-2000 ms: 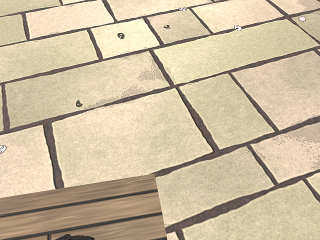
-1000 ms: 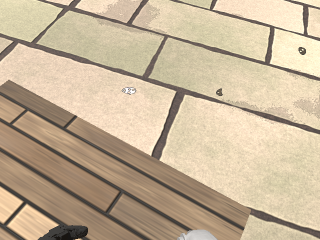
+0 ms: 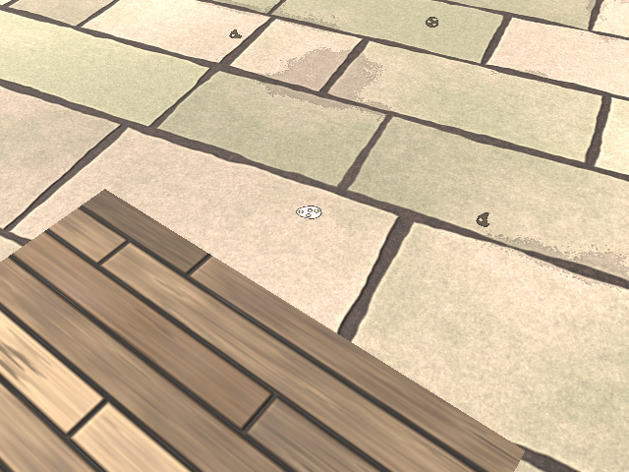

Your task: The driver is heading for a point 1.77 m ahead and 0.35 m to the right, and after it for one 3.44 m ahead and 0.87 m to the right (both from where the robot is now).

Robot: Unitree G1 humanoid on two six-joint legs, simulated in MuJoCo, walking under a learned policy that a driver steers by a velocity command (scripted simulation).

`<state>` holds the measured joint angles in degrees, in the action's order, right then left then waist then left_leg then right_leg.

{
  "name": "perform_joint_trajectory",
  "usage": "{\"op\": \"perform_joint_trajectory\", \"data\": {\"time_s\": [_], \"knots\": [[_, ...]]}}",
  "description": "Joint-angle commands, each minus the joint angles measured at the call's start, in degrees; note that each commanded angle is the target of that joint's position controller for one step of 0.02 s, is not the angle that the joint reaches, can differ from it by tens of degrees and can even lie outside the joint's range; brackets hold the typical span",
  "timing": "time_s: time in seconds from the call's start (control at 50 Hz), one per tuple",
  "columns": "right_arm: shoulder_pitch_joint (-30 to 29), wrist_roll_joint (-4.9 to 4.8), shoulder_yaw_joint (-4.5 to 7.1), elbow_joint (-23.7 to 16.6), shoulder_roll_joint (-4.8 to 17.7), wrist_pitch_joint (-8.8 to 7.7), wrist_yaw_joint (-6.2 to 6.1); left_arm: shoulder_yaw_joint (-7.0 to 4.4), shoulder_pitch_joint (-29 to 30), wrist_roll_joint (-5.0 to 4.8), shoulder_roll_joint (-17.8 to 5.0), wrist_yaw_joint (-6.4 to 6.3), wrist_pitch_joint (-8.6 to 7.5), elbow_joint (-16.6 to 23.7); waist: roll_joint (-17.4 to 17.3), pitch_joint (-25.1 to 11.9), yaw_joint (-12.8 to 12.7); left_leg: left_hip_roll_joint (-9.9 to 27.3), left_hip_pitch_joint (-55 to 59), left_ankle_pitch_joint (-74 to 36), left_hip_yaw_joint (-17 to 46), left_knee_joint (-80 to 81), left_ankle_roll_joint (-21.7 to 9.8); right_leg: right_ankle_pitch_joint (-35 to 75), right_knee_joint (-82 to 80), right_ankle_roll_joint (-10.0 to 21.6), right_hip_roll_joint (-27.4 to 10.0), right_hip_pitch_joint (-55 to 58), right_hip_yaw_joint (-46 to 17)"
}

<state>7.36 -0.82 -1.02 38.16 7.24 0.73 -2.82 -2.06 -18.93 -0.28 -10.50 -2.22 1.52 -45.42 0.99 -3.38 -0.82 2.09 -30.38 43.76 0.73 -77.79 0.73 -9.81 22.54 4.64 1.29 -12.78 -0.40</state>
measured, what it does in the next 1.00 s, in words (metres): walks ahead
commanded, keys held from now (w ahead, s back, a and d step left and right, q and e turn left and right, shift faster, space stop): no key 0.44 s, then w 0.56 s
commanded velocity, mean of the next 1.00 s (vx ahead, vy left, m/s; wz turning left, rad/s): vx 0.17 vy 0.00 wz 0.00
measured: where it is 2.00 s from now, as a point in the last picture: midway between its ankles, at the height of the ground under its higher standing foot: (301, 381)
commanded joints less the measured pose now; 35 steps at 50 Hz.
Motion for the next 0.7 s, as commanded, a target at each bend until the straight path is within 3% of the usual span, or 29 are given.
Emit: {"op": "perform_joint_trajectory", "data": {"time_s": [0.02,0.04,0.08,0.1,0.2,0.24,0.28,0.32,0.44,0.46,0.5,0.54,0.6,0.64,0.66,0.68,0.7], "knots": [[1.55,0.22,0.98,-1.72,4.49,-0.45,0.95,-3.14,-8.94,0.34,-5.68,0.15,0.98,0.00,-4.90,-5.26,-1.78,2.67,-0.41,-37.34,7.78,13.99,-7.25,43.16,3.11,4.96,-7.19,8.91,-1.55],[0.26,-0.07,0.60,-2.03,2.97,-0.24,1.20,-2.77,-6.84,1.57,-4.07,0.42,1.92,0.39,-4.03,-5.09,-1.38,2.52,-0.98,-31.84,8.16,14.81,-7.92,34.96,2.93,4.18,-6.30,8.16,-0.67],[-0.92,0.27,0.51,-1.61,2.06,0.07,0.90,-2.76,-4.30,2.14,-3.47,0.87,2.73,1.79,-3.45,-2.36,-1.80,1.06,-1.84,-24.87,5.83,13.70,-7.24,27.23,1.28,4.19,-6.01,4.58,0.38],[0.18,0.63,0.22,-1.71,1.29,0.08,0.79,-3.18,-4.87,2.10,-4.78,1.28,2.75,1.60,-2.03,-1.87,-1.00,0.03,-1.24,-24.14,4.53,12.04,-7.08,27.31,0.76,4.57,-6.22,3.54,0.61],[2.55,0.84,0.11,-2.32,3.36,-1.02,1.01,-3.05,-8.01,1.76,-4.74,2.06,2.22,0.99,-0.46,-2.69,-0.22,1.17,-4.61,-21.93,7.81,12.91,-6.97,25.91,3.03,4.08,-6.44,5.84,2.06],[1.61,0.91,-0.24,-2.54,3.25,-1.28,1.32,-2.86,-8.66,1.72,-4.74,2.12,2.53,0.28,-1.03,-1.35,-0.02,1.03,-7.66,-17.63,8.44,13.94,-6.80,21.31,2.61,3.07,-6.60,6.83,2.38],[1.53,0.71,-0.44,-2.10,3.04,-1.03,1.56,-2.60,-8.40,1.32,-4.94,2.13,2.88,-0.48,-2.26,1.58,0.70,0.55,-7.00,-14.88,6.60,15.29,-6.51,13.26,0.32,2.24,-6.69,2.82,2.12],[0.35,0.42,-0.35,-1.78,3.06,-0.69,1.37,-2.27,-8.16,1.55,-4.74,2.12,2.81,-0.84,-2.85,5.01,0.35,0.49,-7.71,-11.14,6.38,15.84,-7.05,6.34,-1.52,1.27,-6.50,0.26,1.91],[2.47,-0.02,-0.48,0.58,1.19,-0.84,0.56,-1.83,-9.91,1.92,-4.06,1.90,1.99,-2.75,-1.04,4.85,1.15,-0.33,-6.77,-9.26,3.61,11.98,-7.16,4.23,-3.48,1.12,-7.41,0.23,0.79],[4.59,0.02,-0.59,1.86,0.42,-0.88,0.69,-1.50,-10.73,1.69,-2.86,1.85,1.94,-3.62,-0.34,3.64,1.68,-1.01,-6.48,-4.02,2.56,11.83,-7.04,-1.87,-3.43,0.97,-6.97,0.63,1.06],[7.06,-0.63,0.28,3.97,1.61,-1.00,0.72,-2.13,-10.07,0.28,-4.71,1.53,1.78,-3.66,1.81,6.02,2.09,-4.06,-7.31,7.72,-1.26,9.73,-8.11,-18.38,-4.85,2.07,-6.89,-2.84,-0.32],[7.56,-1.01,0.99,5.07,2.28,-1.54,0.42,-2.33,-8.28,-0.71,-5.64,1.33,0.88,-3.30,2.59,9.35,3.09,-4.80,-6.28,8.61,-2.80,9.70,-9.65,-27.18,-7.01,3.19,-8.60,-7.49,-2.86],[6.98,-1.28,2.05,5.89,4.57,-2.87,0.24,-1.61,-7.04,-0.98,-2.52,1.49,-0.76,-3.37,0.62,11.04,3.11,-1.22,-8.24,16.96,6.69,18.37,-13.81,-24.78,0.43,1.64,-5.61,-7.72,-0.08],[7.74,-1.58,3.30,6.19,8.60,-4.07,0.33,-0.86,-5.72,-0.76,1.12,2.28,-2.28,-2.85,-6.33,10.60,2.88,4.50,-7.32,24.16,23.67,30.06,-18.59,-14.78,11.08,0.80,-0.58,-8.24,1.93],[8.59,-1.83,4.01,6.65,10.72,-4.64,0.29,-0.78,-5.55,-0.82,1.84,2.79,-3.24,-2.59,-10.19,9.90,2.29,7.52,-4.26,20.78,31.80,33.03,-20.75,-10.13,13.33,1.80,0.07,-10.47,0.27],[9.08,-1.97,4.16,6.94,10.66,-5.03,0.14,-0.97,-5.03,-1.10,1.12,3.28,-4.18,-2.85,-11.25,9.55,2.17,9.10,-0.72,15.06,34.24,32.08,-20.86,-6.77,12.34,3.03,-0.39,-13.11,-1.71],[9.13,-1.80,4.03,7.23,9.67,-5.15,0.12,-1.18,-5.98,-1.26,0.78,3.63,-4.86,-3.83,-11.21,7.94,1.51,9.55,0.81,10.25,32.75,28.75,-19.47,-4.82,11.00,3.80,-0.61,-12.20,-2.27]]}}
Velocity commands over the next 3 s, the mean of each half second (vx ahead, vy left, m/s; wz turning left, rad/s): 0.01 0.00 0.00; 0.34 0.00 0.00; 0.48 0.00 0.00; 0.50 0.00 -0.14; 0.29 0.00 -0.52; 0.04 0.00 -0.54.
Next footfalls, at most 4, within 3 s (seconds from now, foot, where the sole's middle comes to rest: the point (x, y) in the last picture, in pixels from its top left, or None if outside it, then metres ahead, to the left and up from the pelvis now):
1.18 left None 0.42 0.17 -0.79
1.72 right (356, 395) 0.71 -0.05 -0.79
2.18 left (273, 304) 0.97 0.16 -0.79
2.68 right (370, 342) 0.85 -0.09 -0.79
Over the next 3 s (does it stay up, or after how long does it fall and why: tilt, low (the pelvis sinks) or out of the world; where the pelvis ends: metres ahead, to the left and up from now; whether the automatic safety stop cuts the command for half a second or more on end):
stays up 0.88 0.03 -0.02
